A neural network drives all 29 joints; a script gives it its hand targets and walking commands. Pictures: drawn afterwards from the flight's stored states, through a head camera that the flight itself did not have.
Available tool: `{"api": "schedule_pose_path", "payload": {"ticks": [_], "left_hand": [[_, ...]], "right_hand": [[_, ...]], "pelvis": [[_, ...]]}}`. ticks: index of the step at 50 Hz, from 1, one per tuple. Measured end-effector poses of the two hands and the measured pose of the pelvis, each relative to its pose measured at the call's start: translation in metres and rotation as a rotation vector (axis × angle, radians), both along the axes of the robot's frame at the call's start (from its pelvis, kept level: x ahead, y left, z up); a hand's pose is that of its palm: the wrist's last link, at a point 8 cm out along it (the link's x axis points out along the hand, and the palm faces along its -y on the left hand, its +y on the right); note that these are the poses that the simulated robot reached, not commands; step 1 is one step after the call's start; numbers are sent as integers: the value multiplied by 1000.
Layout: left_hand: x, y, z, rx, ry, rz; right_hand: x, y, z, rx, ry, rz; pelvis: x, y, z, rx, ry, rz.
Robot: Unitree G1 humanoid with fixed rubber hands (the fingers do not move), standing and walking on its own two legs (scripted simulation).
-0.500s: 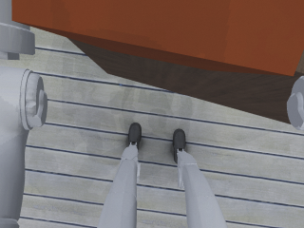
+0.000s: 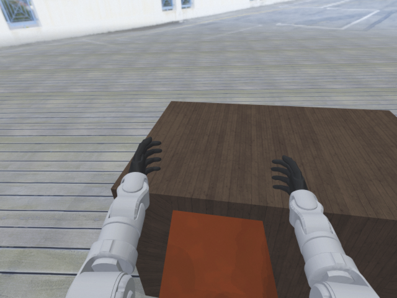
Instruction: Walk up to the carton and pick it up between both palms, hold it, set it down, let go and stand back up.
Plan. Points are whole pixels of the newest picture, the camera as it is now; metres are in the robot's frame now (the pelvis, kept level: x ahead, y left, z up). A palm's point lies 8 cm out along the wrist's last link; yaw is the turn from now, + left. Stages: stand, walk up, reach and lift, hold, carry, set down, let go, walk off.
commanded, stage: let go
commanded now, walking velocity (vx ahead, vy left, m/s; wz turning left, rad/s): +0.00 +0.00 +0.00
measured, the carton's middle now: (208, 291) +0.21 +0.02 -0.07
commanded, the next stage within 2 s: stand in 0.06 s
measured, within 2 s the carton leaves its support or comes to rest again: rests again in 0.68 s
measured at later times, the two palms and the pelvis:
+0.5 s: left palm out of the picture -0.16 +0.29 -0.17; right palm out of the picture -0.07 -0.28 -0.16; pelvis -0.10 +0.00 -0.04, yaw +0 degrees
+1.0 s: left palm out of the picture -0.10 +0.29 -0.17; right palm out of the picture -0.26 -0.17 -0.17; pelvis -0.11 +0.05 -0.03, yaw -2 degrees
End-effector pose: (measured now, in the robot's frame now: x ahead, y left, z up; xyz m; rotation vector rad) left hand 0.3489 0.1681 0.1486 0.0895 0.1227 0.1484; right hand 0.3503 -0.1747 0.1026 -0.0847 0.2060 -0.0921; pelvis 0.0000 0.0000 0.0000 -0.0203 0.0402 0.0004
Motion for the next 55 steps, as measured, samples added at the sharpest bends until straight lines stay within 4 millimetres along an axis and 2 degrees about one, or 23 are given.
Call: {"api": "schedule_pose_path", "payload": {"ticks": [3,6,7,9,11,12,14,15,17,18,19,20,21,23,27,29,31,34,38,42,46,51,55], "left_hand": [[-18,-12,-22,0,25,-52],[-40,-27,-54,2,30,-121],[-53,-28,-71,8,34,-156],[-91,-19,-122,13,129,-201],[-152,3,-189,10,336,-185],[-193,18,-223,6,470,-152],[-292,49,-279,0,732,-33],[-344,65,-300,-1,842,51],[-440,84,-319,-3,1041,201],[-477,91,-321,1,1118,249],[-506,97,-321,3,1164,297],[-526,103,-319,3,1183,340],[-537,108,-317,8,1183,366],[-534,114,-314,35,1155,350],[-481,128,-319,55,975,270],[-464,132,-328,51,920,224],[-461,126,-339,43,921,155],[-464,115,-352,15,959,57],[-463,107,-362,-20,1000,6],[-449,101,-346,-37,981,-9],[-443,106,-328,-16,992,8],[-455,125,-315,25,1052,71],[-471,135,-315,45,1110,107]], "right_hand": [[-36,-27,-24,-10,20,-53],[-73,-40,-52,-49,29,-39],[-90,-45,-65,-79,40,-11],[-137,-58,-106,-124,143,24],[-195,-77,-154,-132,317,16],[-225,-87,-177,-123,407,1],[-273,-107,-216,-121,566,-16],[-291,-116,-232,-139,633,-10],[-324,-128,-251,-174,739,-21],[-340,-131,-258,-187,776,-36],[-356,-131,-263,-193,814,-45],[-371,-129,-265,-189,850,-48],[-383,-124,-265,-174,872,-56],[-400,-114,-261,-141,864,-82],[-436,-85,-266,-125,871,-99],[-463,-67,-271,-99,930,-123],[-492,-53,-273,-66,960,-165],[-531,-36,-281,-22,999,-241],[-566,-17,-290,14,1090,-292],[-585,0,-282,49,1161,-302],[-601,10,-274,59,1267,-281],[-612,6,-267,42,1370,-273],[-604,-7,-265,8,1378,-276]], "pelvis": [[-14,4,0,10,-18,-15],[-35,5,-7,25,-36,-49],[-41,5,-10,29,-42,-56],[-47,2,-17,26,-34,-50],[-49,-3,-22,27,-22,-25],[-50,-7,-24,28,-12,-8],[-53,-15,-32,62,23,9],[-57,-17,-40,103,52,-17],[-69,-16,-48,107,61,-34],[-74,-15,-50,83,57,-3],[-77,-13,-51,64,65,20],[-79,-11,-49,58,79,14],[-81,-9,-47,60,92,-9],[-88,-4,-42,43,101,-27],[-114,13,-49,-27,90,8],[-129,17,-54,6,82,-15],[-134,22,-54,12,60,-40],[-129,31,-53,-17,29,-28],[-121,35,-55,-10,2,-58],[-118,40,-45,-31,-24,-39],[-117,46,-38,-37,-24,-36],[-113,50,-33,-34,-33,-35],[-109,50,-32,-30,-51,-33]]}}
